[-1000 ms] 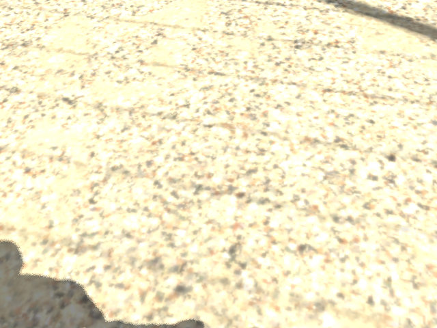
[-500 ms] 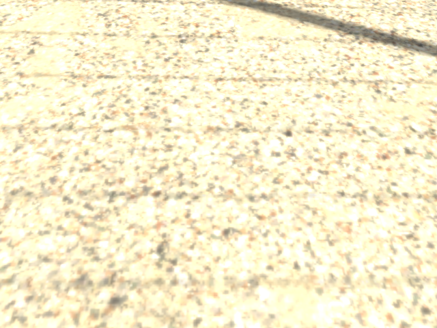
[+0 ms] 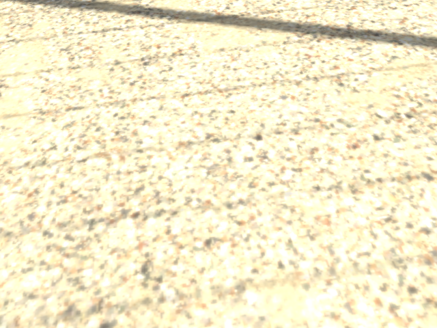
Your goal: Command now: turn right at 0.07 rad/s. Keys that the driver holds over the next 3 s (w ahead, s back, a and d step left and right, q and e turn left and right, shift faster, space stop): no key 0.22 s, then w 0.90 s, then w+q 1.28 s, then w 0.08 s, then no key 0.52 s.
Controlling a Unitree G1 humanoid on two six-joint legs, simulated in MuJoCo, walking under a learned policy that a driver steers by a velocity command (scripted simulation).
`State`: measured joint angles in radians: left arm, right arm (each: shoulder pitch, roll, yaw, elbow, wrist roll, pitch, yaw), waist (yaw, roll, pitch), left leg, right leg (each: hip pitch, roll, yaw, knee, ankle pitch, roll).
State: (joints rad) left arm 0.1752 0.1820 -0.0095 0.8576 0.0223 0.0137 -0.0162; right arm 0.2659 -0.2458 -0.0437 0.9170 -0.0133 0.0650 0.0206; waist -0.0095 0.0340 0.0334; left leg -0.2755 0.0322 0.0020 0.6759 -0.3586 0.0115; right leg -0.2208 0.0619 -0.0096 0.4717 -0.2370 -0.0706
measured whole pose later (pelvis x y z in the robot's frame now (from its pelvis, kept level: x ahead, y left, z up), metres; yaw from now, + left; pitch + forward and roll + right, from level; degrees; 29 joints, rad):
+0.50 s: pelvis +0.04 +0.01 +0.00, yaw +0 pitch -1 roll +0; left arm 0.23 0.22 0.04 0.99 0.03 -0.02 -0.03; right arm 0.44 -0.21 -0.06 1.10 -0.03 -0.02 -0.01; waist -0.03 0.03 0.01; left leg -0.09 0.01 0.01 0.45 -0.34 0.02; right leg -0.32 0.02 -0.06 0.69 -0.37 -0.09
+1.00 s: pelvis +0.27 +0.00 -0.02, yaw -1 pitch +1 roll +0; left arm 0.52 0.15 0.00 1.14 0.01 -0.11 0.02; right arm -0.04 -0.17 -0.03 0.91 -0.03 -0.06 0.02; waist 0.06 -0.01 0.06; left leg -0.50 -0.04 0.11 0.57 -0.11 0.11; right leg 0.13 0.06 -0.02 0.33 -0.45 -0.07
